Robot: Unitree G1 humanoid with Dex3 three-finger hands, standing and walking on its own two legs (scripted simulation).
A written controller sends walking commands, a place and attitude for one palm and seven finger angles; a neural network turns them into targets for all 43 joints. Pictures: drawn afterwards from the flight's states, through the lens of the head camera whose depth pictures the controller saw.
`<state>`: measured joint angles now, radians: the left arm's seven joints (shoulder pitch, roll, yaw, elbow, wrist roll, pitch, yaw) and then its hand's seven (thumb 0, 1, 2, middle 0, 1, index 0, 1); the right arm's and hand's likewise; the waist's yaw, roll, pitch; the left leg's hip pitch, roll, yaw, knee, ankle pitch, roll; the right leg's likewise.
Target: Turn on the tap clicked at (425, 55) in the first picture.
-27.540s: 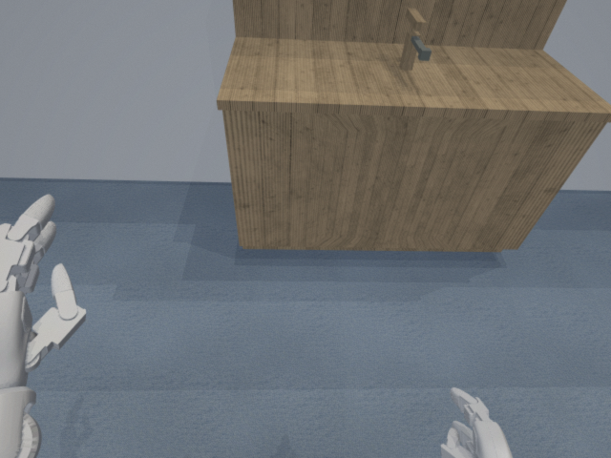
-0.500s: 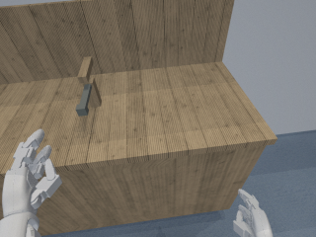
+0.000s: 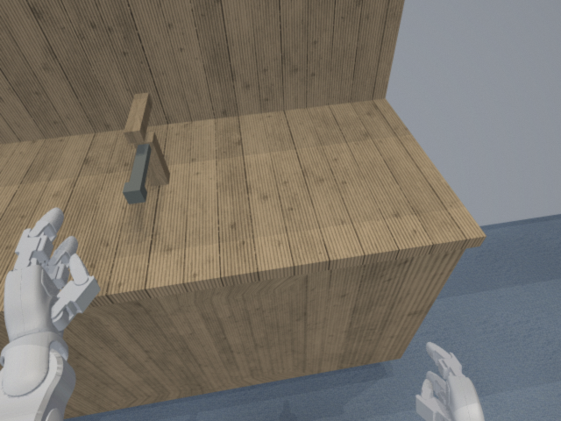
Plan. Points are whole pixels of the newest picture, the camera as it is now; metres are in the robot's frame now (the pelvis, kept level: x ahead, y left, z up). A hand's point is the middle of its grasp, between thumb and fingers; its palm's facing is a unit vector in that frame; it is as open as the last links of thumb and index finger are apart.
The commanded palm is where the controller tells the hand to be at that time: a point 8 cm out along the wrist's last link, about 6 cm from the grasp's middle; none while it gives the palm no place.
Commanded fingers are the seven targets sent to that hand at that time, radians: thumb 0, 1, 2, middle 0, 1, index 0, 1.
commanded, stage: reach beside the lever's end, fingers flat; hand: left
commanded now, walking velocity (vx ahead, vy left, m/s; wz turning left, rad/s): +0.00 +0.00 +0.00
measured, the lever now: (135, 192) +0.43 +0.29 +0.09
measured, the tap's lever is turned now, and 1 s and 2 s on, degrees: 0 0 0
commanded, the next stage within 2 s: push the lever round in 1.76 s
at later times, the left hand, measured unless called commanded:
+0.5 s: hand (105, 246) +0.30 +0.27 +0.12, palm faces +0.47 -0.88 -0.10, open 7.6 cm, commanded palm +0.26 +0.32 +0.12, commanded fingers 0.00 0.90 0.90 -0.17 -0.22 -0.17 -0.22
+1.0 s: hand (107, 216) +0.36 +0.30 +0.11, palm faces +0.51 -0.86 -0.10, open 7.7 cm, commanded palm +0.33 +0.34 +0.10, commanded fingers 0.00 0.90 0.90 -0.15 -0.16 -0.15 -0.16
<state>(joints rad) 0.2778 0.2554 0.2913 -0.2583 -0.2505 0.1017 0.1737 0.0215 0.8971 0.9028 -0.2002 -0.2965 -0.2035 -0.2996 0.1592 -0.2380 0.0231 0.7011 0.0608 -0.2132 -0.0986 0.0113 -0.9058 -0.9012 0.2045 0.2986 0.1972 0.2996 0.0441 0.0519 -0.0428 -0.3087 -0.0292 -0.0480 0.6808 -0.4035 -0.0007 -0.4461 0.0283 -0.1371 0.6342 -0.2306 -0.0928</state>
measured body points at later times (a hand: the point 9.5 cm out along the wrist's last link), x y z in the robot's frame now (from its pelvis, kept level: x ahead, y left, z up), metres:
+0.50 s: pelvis +0.01 +0.02 +0.01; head +0.03 +0.00 +0.46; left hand +0.27 +0.32 +0.12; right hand +0.19 -0.22 -0.09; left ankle -0.03 +0.12 -0.72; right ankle +0.07 -0.06 -0.72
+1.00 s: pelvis +0.00 +0.01 +0.00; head +0.04 +0.00 +0.45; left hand +0.33 +0.34 +0.11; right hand +0.14 -0.25 -0.11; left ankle -0.03 +0.12 -0.72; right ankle +0.07 -0.06 -0.72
